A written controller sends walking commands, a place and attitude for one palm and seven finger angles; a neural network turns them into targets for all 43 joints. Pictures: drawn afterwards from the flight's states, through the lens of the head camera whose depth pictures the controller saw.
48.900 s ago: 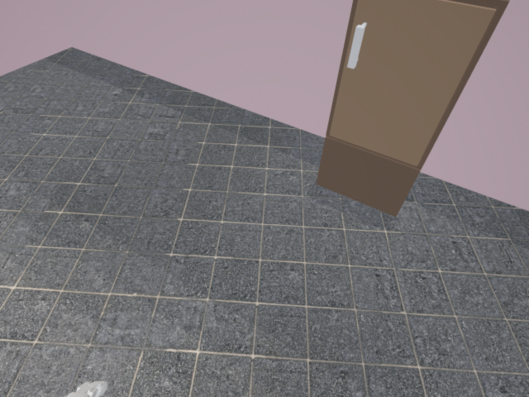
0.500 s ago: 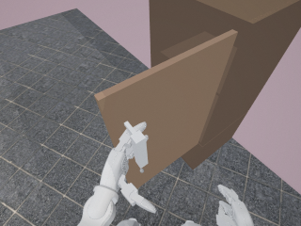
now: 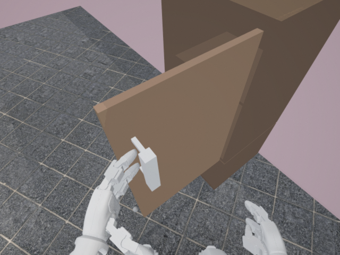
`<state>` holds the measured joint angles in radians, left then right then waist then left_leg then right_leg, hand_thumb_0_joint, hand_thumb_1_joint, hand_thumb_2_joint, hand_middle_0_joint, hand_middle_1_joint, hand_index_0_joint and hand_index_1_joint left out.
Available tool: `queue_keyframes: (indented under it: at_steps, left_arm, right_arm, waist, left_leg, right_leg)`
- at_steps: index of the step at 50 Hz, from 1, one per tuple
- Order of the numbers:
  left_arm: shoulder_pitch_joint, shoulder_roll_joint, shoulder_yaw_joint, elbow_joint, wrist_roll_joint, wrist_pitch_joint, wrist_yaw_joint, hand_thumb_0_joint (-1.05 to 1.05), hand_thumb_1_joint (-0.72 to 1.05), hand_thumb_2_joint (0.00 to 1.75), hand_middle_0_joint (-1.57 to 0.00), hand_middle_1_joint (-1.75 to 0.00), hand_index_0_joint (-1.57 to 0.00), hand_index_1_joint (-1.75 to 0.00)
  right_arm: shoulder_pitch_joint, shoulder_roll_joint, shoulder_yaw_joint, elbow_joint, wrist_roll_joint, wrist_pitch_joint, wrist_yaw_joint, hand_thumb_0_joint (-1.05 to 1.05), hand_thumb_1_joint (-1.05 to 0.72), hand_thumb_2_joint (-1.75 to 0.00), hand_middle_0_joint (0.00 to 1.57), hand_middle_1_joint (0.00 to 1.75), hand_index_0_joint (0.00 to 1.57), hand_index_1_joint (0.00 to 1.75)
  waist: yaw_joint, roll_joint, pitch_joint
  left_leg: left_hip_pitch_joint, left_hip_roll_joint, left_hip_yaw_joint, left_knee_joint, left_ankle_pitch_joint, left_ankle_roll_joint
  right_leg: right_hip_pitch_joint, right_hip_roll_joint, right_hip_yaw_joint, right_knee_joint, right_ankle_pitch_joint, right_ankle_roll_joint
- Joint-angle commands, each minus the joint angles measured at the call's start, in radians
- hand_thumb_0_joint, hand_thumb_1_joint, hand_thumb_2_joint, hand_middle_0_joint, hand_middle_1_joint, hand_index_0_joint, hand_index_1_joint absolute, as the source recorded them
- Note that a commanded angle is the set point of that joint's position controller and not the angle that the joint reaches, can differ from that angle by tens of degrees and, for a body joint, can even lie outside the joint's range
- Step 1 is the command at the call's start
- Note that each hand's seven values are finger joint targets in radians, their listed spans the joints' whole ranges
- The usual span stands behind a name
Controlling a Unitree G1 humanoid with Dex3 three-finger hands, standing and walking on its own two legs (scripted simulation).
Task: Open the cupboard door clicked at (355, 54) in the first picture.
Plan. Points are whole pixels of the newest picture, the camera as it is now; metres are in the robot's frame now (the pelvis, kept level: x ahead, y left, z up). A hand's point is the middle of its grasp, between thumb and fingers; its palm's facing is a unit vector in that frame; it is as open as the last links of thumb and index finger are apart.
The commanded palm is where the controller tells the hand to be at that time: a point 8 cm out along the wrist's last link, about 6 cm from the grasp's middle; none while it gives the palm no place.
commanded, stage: slide the hand sideways off the handle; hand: left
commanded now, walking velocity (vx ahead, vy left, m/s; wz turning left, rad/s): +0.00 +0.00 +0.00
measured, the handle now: (145, 164) +0.30 +0.08 +0.07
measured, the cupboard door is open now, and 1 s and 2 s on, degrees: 89 89 89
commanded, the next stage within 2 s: draw the hand back to the body in 0.48 s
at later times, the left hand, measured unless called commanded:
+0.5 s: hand (103, 231) +0.16 +0.13 +0.07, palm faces -0.10 -0.99 -0.03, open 16.3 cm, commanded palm +0.14 +0.19 +0.08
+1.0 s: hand (77, 216) +0.18 +0.17 +0.12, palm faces -0.07 -0.99 -0.08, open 16.3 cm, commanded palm +0.14 +0.23 +0.14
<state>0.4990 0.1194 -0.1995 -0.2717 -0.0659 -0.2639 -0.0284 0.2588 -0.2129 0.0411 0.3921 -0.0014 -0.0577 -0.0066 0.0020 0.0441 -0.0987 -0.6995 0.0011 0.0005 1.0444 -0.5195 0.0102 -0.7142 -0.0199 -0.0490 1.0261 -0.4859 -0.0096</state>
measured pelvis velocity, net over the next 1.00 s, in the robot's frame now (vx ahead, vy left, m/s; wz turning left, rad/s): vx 0.00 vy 0.01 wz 0.01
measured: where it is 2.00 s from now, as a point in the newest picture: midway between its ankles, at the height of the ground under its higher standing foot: outside the picture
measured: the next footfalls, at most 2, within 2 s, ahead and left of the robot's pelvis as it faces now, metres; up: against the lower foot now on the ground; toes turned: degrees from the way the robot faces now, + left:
none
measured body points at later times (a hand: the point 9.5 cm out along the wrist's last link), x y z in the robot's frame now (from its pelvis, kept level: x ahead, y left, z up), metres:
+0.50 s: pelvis -0.01 -0.01 -0.01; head +0.03 -0.02 +0.44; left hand +0.16 +0.19 +0.08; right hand +0.19 -0.24 -0.08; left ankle +0.00 +0.11 -0.67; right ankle +0.02 -0.12 -0.67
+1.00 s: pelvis +0.00 +0.01 +0.01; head +0.01 +0.01 +0.46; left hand +0.17 +0.22 +0.12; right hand +0.19 -0.20 -0.05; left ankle +0.00 +0.11 -0.67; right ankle +0.02 -0.12 -0.67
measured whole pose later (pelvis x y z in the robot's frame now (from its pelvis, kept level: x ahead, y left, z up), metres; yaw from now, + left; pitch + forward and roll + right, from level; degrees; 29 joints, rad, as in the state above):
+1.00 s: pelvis +0.00 +0.01 +0.01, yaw +0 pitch +7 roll -2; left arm 0.63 0.25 0.06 -0.44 -0.23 -0.14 -0.20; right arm 0.29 -0.22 0.05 0.42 0.05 -0.13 -0.06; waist 0.01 0.06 -0.12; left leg -0.60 0.00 -0.01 0.99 -0.51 0.03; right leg -0.59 -0.01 -0.06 0.93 -0.45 0.01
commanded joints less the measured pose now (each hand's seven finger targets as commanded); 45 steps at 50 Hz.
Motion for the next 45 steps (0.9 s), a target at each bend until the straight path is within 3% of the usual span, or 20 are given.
queue_keyframes:
  at_steps: [1, 5, 12, 19, 21, 22, 26, 29, 30, 31, 33, 37, 41, 45]
  left_arm:
    - [0.04, 0.054, 0.114, -0.233, -0.03, -0.081, -0.017, 0.0, -0.5, 0.3, -0.15, -0.3, -0.15, -0.3]
    - [0.079, 0.109, 0.191, -0.238, -0.061, -0.092, -0.057, 0.0, -0.5, 0.3, -0.15, -0.3, -0.15, -0.3]
    - [0.132, 0.134, 0.26, -0.257, -0.141, -0.129, -0.143, 0.0, -0.5, 0.3, -0.15, -0.3, -0.15, -0.3]
    - [0.11, 0.156, 0.259, -0.246, -0.174, -0.15, -0.229, 0.0, -0.5, 0.3, -0.15, -0.3, -0.15, -0.3]
    - [0.127, 0.16, 0.27, -0.242, -0.185, -0.146, -0.241, 0.0, -0.5, 0.3, -0.15, -0.3, -0.15, -0.3]
    - [0.135, 0.177, 0.295, -0.23, -0.189, -0.14, -0.243, 0.0, -0.5, 0.3, -0.15, -0.3, -0.15, -0.3]
    - [0.098, 0.14, 0.246, -0.256, -0.184, -0.12, -0.223, 0.0, -0.5, 0.3, -0.15, -0.3, -0.15, -0.3]
    - [0.06, 0.134, 0.225, -0.269, -0.167, -0.102, -0.192, 0.0, -0.5, 0.3, -0.15, -0.3, -0.15, -0.3]
    - [0.058, 0.176, 0.264, -0.288, -0.162, -0.097, -0.179, 0.0, -0.5, 0.3, -0.15, -0.3, -0.15, -0.3]
    - [0.084, 0.193, 0.285, -0.313, -0.156, -0.091, -0.169, 0.0, -0.5, 0.3, -0.15, -0.3, -0.15, -0.3]
    - [0.097, 0.204, 0.293, -0.36, -0.148, -0.074, -0.153, 0.0, -0.5, 0.3, -0.15, -0.3, -0.15, -0.3]
    - [0.118, 0.179, 0.284, -0.367, -0.156, -0.025, -0.141, 0.0, -0.5, 0.3, -0.15, -0.3, -0.15, -0.3]
    - [0.131, 0.164, 0.273, -0.344, -0.168, 0.024, -0.161, 0.0, -0.5, 0.3, -0.15, -0.3, -0.15, -0.3]
    - [0.101, 0.21, 0.317, -0.378, -0.17, 0.049, -0.17, 0.0, -0.5, 0.3, -0.15, -0.3, -0.15, -0.3]
  right_arm:
    - [-0.051, -0.102, -0.062, -0.175, 0.007, -0.067, -0.015, 0.0, -0.9, -0.9, 0.2, 0.3, 0.2, 0.3]
    - [-0.056, -0.102, -0.068, -0.169, 0.013, -0.067, -0.023, 0.0, -0.9, -0.9, 0.2, 0.3, 0.2, 0.3]
    - [-0.066, -0.104, -0.078, -0.158, 0.025, -0.08, -0.035, 0.0, -0.9, -0.9, 0.2, 0.3, 0.2, 0.3]
    - [-0.063, -0.12, -0.086, -0.151, 0.029, -0.105, -0.053, 0.0, -0.9, -0.9, 0.2, 0.3, 0.2, 0.3]
    - [-0.069, -0.118, -0.087, -0.154, 0.031, -0.11, -0.056, 0.0, -0.9, -0.9, 0.2, 0.3, 0.2, 0.3]
    - [-0.068, -0.119, -0.09, -0.153, 0.035, -0.107, -0.059, 0.0, -0.9, -0.9, 0.2, 0.3, 0.2, 0.3]
    - [-0.078, -0.121, -0.082, -0.166, 0.037, -0.118, -0.059, 0.0, -0.9, -0.9, 0.2, 0.3, 0.2, 0.3]
    - [-0.07, -0.122, -0.076, -0.173, 0.035, -0.122, -0.059, 0.0, -0.9, -0.9, 0.2, 0.3, 0.2, 0.3]
    - [-0.067, -0.123, -0.079, -0.168, 0.036, -0.121, -0.061, 0.0, -0.9, -0.9, 0.2, 0.3, 0.2, 0.3]
    - [-0.07, -0.12, -0.079, -0.176, 0.038, -0.118, -0.061, 0.0, -0.9, -0.9, 0.2, 0.3, 0.2, 0.3]
    - [-0.068, -0.113, -0.075, -0.185, 0.042, -0.113, -0.061, 0.0, -0.9, -0.9, 0.2, 0.3, 0.2, 0.3]
    - [-0.068, -0.108, -0.065, -0.178, 0.048, -0.112, -0.061, 0.0, -0.9, -0.9, 0.2, 0.3, 0.2, 0.3]
    - [-0.078, -0.12, -0.056, -0.169, 0.052, -0.119, -0.06, 0.0, -0.9, -0.9, 0.2, 0.3, 0.2, 0.3]
    - [-0.076, -0.127, -0.052, -0.162, 0.05, -0.132, -0.066, 0.0, -0.9, -0.9, 0.2, 0.3, 0.2, 0.3]
  waist:
    - [0.007, -0.093, -0.178]
    - [0.018, -0.083, -0.175]
    - [0.009, -0.071, -0.172]
    - [-0.017, -0.08, -0.147]
    - [-0.008, -0.075, -0.153]
    - [-0.003, -0.079, -0.15]
    - [-0.001, -0.032, -0.141]
    - [-0.009, -0.043, -0.131]
    - [0.002, -0.041, -0.156]
    - [0.017, -0.014, -0.171]
    - [0.023, 0.01, -0.189]
    - [0.016, 0.013, -0.16]
    - [0.005, -0.026, -0.09]
    - [0.01, -0.017, -0.077]
  left_leg:
    - [0.03, -0.022, -0.013, -0.141, 0.235, 0.005]
    - [-0.005, -0.027, -0.006, -0.118, 0.239, 0.005]
    - [-0.036, -0.029, -0.005, -0.085, 0.223, 0.0]
    - [-0.054, -0.024, -0.011, -0.057, 0.18, 0.005]
    - [-0.058, -0.025, -0.012, -0.057, 0.178, 0.006]
    - [-0.053, -0.022, -0.011, -0.062, 0.172, 0.006]
    - [-0.031, -0.022, -0.022, -0.083, 0.153, 0.007]
    - [-0.028, -0.02, -0.032, -0.098, 0.125, 0.008]
    - [-0.022, -0.018, -0.034, -0.102, 0.138, 0.009]
    - [0.003, -0.018, -0.032, -0.121, 0.149, 0.007]
    - [0.042, -0.017, -0.033, -0.151, 0.162, 0.007]
    - [0.078, -0.011, -0.042, -0.191, 0.187, 0.006]
    - [0.086, -0.004, -0.052, -0.227, 0.172, 0.004]
    - [0.119, 0.0, -0.057, -0.254, 0.18, 0.005]
  right_leg:
    - [0.168, 0.023, 0.02, -0.149, 0.27, -0.018]
    - [0.196, 0.017, 0.052, -0.158, 0.285, -0.018]
    - [0.192, 0.007, 0.082, -0.166, 0.275, -0.006]
    - [0.124, 0.005, 0.09, -0.18, 0.174, 0.0]
    - [0.13, 0.005, 0.089, -0.18, 0.15, -0.002]
    - [0.121, 0.011, 0.081, -0.18, 0.129, -0.005]
    - [0.089, 0.023, 0.046, -0.164, 0.081, -0.014]
    - [0.065, 0.028, 0.028, -0.16, 0.047, -0.014]
    - [0.088, 0.03, 0.032, -0.16, 0.057, -0.017]
    - [0.104, 0.03, 0.022, -0.156, 0.078, -0.02]
    - [0.126, 0.033, 0.007, -0.157, 0.107, -0.02]
    - [0.149, 0.039, -0.014, -0.176, 0.149, -0.016]
    - [0.158, 0.042, -0.028, -0.21, 0.137, -0.011]
    - [0.18, 0.044, -0.03, -0.229, 0.141, -0.012]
